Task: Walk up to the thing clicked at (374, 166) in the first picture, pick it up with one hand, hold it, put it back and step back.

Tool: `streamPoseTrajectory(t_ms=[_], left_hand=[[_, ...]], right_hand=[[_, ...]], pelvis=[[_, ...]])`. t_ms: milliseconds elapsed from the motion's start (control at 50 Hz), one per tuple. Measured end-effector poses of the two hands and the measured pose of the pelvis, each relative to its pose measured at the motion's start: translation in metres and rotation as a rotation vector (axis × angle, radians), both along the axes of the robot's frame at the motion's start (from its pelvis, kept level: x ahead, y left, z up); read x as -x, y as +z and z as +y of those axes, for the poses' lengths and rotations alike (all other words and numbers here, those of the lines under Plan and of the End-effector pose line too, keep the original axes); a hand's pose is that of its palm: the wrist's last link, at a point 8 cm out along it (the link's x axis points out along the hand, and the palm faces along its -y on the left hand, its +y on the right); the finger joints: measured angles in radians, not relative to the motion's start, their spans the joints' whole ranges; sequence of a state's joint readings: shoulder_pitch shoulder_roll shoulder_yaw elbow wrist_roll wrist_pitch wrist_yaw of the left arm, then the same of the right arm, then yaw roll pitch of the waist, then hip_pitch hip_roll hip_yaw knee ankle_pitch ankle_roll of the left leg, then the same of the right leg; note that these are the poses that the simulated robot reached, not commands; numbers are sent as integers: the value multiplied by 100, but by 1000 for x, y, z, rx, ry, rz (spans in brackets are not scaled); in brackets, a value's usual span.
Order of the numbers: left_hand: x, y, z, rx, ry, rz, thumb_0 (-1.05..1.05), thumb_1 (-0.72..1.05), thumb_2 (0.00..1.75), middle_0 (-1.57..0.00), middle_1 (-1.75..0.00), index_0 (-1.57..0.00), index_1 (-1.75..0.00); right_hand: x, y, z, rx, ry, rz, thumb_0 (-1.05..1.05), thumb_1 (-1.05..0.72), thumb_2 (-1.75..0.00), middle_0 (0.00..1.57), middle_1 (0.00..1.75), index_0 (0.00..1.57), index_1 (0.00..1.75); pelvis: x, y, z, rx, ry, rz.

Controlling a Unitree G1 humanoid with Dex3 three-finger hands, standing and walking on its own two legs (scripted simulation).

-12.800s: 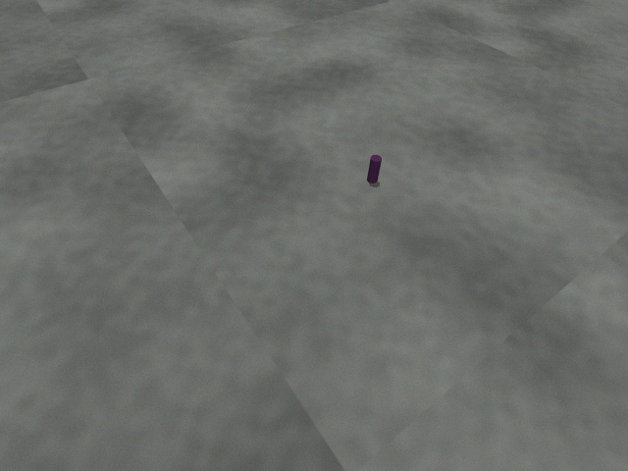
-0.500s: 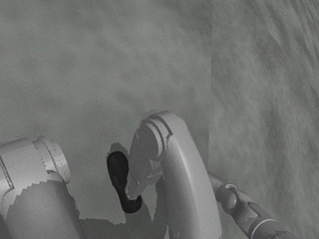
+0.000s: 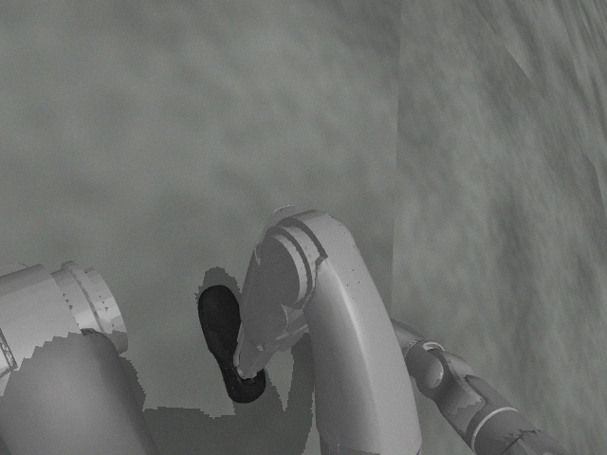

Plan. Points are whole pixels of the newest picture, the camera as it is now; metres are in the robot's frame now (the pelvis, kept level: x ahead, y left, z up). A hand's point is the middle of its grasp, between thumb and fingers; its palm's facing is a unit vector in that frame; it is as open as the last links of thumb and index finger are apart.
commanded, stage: close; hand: left
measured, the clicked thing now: out of the picture +0.43 +0.29 -0.22
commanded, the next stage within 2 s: settle in 0.34 s
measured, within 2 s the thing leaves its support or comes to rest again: leaves its support in 0.76 s
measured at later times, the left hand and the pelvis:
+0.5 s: hand out of the picture +0.43 +0.27 -0.19, palm faces +0.36 -0.93 -0.01, open 7.1 cm; pelvis +0.00 +0.00 +0.00, yaw +0 degrees
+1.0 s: hand out of the picture +0.42 +0.30 -0.13, palm faces +0.36 -0.93 -0.02, open 7.1 cm; pelvis +0.00 +0.00 +0.01, yaw +2 degrees
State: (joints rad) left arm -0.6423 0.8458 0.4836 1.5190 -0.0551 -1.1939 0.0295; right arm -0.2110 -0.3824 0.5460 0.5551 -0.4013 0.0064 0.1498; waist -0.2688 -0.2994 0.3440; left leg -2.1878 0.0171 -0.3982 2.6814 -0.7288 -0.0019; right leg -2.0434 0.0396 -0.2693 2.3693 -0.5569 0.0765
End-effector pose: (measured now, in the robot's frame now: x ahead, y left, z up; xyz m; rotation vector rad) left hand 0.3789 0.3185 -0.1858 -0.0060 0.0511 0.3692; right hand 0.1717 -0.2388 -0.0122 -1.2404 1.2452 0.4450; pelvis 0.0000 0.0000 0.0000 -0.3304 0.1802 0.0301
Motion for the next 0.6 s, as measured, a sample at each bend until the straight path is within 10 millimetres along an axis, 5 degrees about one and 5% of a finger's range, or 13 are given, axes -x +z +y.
streamPoseTrajectory(t_ms=[180, 440, 600], left_hand=[[-4, 0, -5, -1, -7, 1, 2, 36, 60, -54, -51, -50, -54], [-9, 0, -2, -10, 4, -3, 2, 14, 81, -84, -96, -84, -98], [-11, -1, -5, 4, -4, -8, 2, 1, 105, -84, -113, -84, -115]], right_hand=[[2, -1, -3, 5, -8, 8, 0, -86, -89, 20, 29, 20, 30], [7, -1, -2, 5, -18, 32, 0, -87, -89, 20, 29, 20, 30], [1, 0, 0, 7, -8, 24, 0, -88, -89, 20, 30, 20, 30]], pelvis=[[0, 0, 0, 0, -3, 2], [-1, 1, 0, 3, -4, 11], [-1, 2, 0, 7, -3, 9]])
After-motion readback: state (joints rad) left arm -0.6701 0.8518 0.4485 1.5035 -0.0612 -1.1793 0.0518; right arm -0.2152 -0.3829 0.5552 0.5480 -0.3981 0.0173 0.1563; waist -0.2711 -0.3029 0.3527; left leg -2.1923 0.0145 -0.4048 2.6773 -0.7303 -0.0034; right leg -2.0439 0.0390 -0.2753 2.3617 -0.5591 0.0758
